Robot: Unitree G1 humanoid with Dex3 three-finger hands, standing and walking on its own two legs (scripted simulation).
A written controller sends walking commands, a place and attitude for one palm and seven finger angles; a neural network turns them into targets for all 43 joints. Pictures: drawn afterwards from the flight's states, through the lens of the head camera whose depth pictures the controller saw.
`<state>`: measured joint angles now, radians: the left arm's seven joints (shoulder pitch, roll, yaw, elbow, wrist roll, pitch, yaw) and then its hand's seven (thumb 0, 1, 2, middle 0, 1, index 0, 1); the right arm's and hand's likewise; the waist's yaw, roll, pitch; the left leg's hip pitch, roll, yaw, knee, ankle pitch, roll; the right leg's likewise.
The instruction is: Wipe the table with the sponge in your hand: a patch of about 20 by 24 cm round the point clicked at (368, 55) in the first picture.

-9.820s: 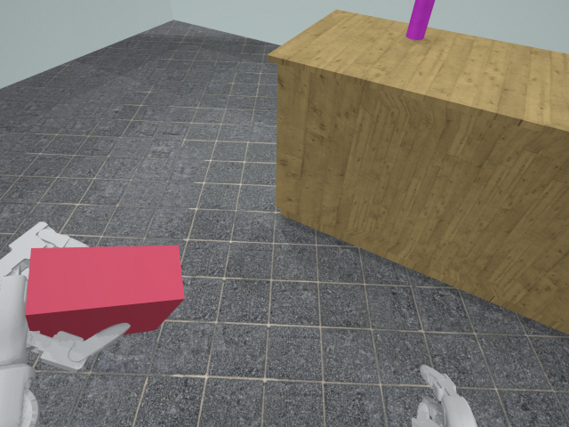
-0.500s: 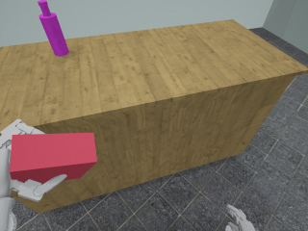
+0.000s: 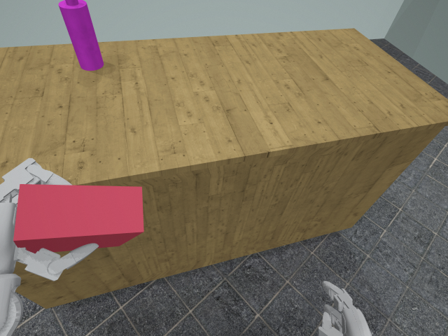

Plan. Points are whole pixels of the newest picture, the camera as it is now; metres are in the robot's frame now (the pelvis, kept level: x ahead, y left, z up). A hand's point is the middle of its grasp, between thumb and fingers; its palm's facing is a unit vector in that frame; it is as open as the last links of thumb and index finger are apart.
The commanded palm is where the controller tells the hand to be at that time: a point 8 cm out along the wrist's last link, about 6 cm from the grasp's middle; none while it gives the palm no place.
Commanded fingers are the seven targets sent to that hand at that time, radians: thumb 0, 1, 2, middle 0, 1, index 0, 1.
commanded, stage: shuffle to correct the standing spot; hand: left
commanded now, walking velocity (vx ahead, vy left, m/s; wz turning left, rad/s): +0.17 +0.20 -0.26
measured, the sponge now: (98, 221) +0.23 +0.21 +0.13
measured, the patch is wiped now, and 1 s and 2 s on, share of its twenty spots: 0.00 0.00 0.00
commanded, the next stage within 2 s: come to a stop and stand still in 1.18 s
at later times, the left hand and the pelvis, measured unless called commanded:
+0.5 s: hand (40, 183) +0.26 +0.29 +0.16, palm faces +0.37 -0.86 -0.35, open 10.2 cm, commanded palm +0.21 +0.33 +0.18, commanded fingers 0.00 0.10 1.30 -1.20 -1.60 -1.20 -1.60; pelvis +0.04 +0.05 -0.03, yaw -2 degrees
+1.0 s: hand (18, 156) +0.30 +0.34 +0.16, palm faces +0.31 -0.85 -0.43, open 10.2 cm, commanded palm +0.25 +0.38 +0.18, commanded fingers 0.00 0.10 1.30 -1.20 -1.60 -1.20 -1.60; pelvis +0.07 +0.12 -0.01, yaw -5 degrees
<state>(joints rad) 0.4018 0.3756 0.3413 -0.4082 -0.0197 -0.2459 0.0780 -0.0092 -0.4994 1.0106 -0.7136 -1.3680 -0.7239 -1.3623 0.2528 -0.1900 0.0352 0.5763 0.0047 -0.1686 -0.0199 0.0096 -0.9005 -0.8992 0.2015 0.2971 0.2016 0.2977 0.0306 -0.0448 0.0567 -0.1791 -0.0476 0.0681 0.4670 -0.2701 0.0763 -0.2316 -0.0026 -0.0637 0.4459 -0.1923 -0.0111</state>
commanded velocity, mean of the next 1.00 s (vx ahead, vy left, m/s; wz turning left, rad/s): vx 0.12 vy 0.19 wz -0.09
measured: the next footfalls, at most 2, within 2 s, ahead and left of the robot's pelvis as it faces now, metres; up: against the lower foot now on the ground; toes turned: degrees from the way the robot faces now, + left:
left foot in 0.50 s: +0.08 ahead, +0.12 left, +0.00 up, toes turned -2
right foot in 0.80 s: +0.12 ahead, +0.00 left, +0.00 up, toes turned -13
